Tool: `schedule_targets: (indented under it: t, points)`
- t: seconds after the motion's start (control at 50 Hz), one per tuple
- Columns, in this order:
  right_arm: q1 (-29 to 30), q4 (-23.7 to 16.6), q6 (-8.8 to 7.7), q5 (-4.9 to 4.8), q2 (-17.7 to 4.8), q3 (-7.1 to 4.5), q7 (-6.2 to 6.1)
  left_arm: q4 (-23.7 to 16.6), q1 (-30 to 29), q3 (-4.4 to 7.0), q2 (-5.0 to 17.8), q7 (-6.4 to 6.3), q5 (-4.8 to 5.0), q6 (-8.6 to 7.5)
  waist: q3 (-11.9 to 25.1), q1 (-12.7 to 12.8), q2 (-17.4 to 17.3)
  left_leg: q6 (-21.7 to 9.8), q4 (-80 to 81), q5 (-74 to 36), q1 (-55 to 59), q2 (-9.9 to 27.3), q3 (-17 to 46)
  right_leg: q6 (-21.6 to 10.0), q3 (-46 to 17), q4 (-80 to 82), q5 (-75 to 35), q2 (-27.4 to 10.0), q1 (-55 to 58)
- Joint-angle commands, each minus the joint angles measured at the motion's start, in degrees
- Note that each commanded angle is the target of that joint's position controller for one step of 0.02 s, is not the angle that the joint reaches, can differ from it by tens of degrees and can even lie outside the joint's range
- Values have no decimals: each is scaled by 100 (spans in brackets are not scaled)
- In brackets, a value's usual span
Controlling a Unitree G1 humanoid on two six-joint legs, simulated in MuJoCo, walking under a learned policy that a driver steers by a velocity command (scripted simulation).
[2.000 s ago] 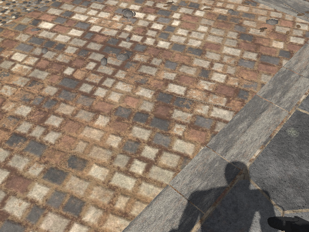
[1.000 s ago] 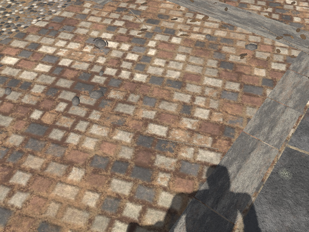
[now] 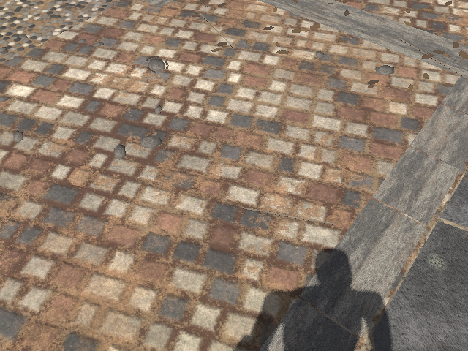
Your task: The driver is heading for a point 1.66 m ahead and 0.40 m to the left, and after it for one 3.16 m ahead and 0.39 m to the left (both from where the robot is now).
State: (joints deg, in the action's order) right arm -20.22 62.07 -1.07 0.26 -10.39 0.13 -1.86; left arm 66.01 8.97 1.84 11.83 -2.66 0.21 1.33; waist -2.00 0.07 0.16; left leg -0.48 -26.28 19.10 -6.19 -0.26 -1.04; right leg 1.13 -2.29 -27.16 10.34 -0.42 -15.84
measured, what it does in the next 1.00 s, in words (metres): stands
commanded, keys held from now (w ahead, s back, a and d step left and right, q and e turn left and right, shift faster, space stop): no key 0.94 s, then w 0.06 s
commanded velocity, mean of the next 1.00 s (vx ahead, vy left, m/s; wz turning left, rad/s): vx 0.00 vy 0.00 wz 0.00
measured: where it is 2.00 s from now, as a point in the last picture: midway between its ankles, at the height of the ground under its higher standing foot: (255, 348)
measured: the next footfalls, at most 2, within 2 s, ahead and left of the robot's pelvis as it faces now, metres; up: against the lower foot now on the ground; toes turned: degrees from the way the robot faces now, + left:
left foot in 1.70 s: +0.50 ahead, +0.10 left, +0.00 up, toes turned +3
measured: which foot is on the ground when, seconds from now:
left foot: down 0.00-1.00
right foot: down 0.00-1.00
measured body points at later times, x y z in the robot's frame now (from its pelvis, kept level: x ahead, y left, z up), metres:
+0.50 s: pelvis +0.00 +0.00 +0.00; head +0.02 +0.00 +0.45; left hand +0.03 +0.25 -0.16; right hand -0.04 -0.23 -0.15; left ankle -0.05 +0.11 -0.74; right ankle +0.05 -0.13 -0.74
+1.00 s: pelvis +0.01 +0.00 +0.00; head +0.02 +0.00 +0.45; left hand +0.03 +0.25 -0.16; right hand -0.04 -0.22 -0.16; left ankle -0.05 +0.11 -0.74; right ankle +0.05 -0.13 -0.74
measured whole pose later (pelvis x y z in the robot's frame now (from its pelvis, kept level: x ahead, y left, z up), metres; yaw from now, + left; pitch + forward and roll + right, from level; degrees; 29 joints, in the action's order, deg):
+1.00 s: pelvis +0.01 +0.00 +0.00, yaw +0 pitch -1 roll +0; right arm -23.6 61.8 -1.3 -0.2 -8.7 -0.6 -2.1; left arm 65.5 12.4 1.8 10.7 -3.1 0.6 1.1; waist -1.6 0.0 0.3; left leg -0.9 -27.1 20.2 -6.1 -0.5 -1.2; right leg 1.0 -2.4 -29.4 12.8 -0.6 -16.4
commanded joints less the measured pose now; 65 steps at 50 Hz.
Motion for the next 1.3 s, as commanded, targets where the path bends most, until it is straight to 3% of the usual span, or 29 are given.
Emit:
schedule_targets:
  t: [0.02,0.94,0.96,0.98,1.0,1.04,1.06,1.08,1.12,1.14,1.18,1.2,1.22,1.24,1.26,1.28,1.3]
  points:
    - [-540,-45,-24,-3,-507,-86,-15,-130,100,75,577,-20,1,-32,-110,0,-52,-53,667,-685,-927,191,164,-236,-85,241,-786,-109,696]
    - [-920,-44,-53,-25,-302,-138,-24,-174,493,70,420,-55,25,-47,-207,-2,-62,-78,648,-793,-934,180,165,-206,-56,161,-864,-113,655]
    - [-1028,13,-45,-29,-262,-133,-32,-125,583,53,349,-56,20,-42,-79,-6,-102,-108,719,-219,-884,150,147,-202,47,125,-319,-25,707]
    - [-1062,25,-28,-60,-348,-168,-50,-118,590,59,344,-58,39,-38,-177,-24,-208,-214,823,687,-959,165,238,-201,226,-65,513,144,559]
    - [-994,-41,-14,-96,-548,-233,-77,-137,570,80,365,-56,65,-55,-355,-52,-440,-414,975,1694,-1040,314,519,-210,456,-405,1415,343,209]
    - [-1080,-150,-60,-175,-935,-365,-105,-376,155,75,317,14,77,-215,-869,-247,-982,-983,1650,2968,-941,1272,1768,-265,643,-1409,1589,322,-887]
    - [-1026,-196,-117,-193,-1089,-435,-109,-506,-45,50,246,73,97,-334,-1137,-291,-1111,-1270,1873,2885,-943,1787,2355,-341,471,-1878,1371,22,-1279]
    - [-991,-233,-181,-154,-1031,-442,-103,-594,-160,57,270,131,132,-437,-1282,-285,-1036,-1404,1920,2443,-683,2017,2573,-413,323,-2189,1560,-186,-1766]
    - [-879,-305,-255,-166,-905,-441,-55,-728,-197,74,330,225,207,-610,-1261,-199,-858,-1271,1707,1485,-123,1961,2271,-549,203,-1835,1842,-416,-2084]
    - [-775,-347,-252,-209,-914,-449,-29,-714,-76,87,331,262,230,-674,-1133,-100,-750,-1115,1557,1124,-150,1755,1887,-578,342,-1237,1684,-355,-1621]
    - [-564,-431,-204,-233,-960,-446,18,-280,900,197,346,303,217,-700,-633,313,-559,-856,921,432,-1049,1152,1073,-461,952,-281,463,243,547]
    - [-440,-498,-227,-206,-980,-431,27,-66,1590,301,470,302,195,-676,-310,626,-423,-725,194,-527,-1471,884,761,-460,832,-208,270,324,1503]
    - [-143,-670,-281,-151,-681,-331,58,56,2466,448,928,257,164,-672,28,1000,725,-339,-1911,-792,-2225,280,36,-837,-880,615,885,-793,2320]
    - [-246,-880,-411,-197,-154,-215,49,66,3053,490,1395,314,110,-735,496,950,1998,-161,-3716,1071,-3414,-409,109,-1686,-3751,1768,1533,-2103,2986]
    - [-142,-914,-512,-325,-417,-283,72,-35,2440,314,941,322,33,-829,112,599,1081,-322,-4733,1024,-3852,-25,798,-1731,-3973,1819,1933,-2304,2526]
    - [32,-974,-575,-378,-554,-307,126,-251,1828,224,678,333,52,-875,-298,395,658,-502,-4914,421,-4069,270,843,-1536,-3160,1782,1747,-2118,2108]
    - [66,-939,-601,-325,-610,-339,139,-402,1394,156,572,368,47,-878,-388,227,361,-566,-4699,-153,-3928,536,713,-1337,-2361,1853,1248,-1820,1808]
